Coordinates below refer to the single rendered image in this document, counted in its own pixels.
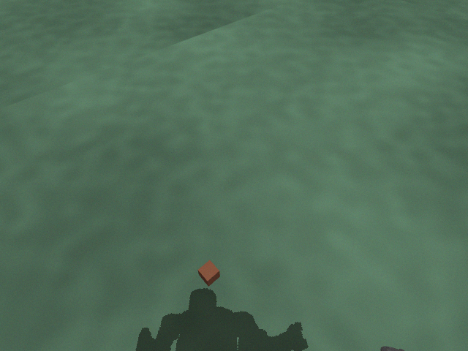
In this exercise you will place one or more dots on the cube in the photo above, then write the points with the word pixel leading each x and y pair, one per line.
pixel 209 273

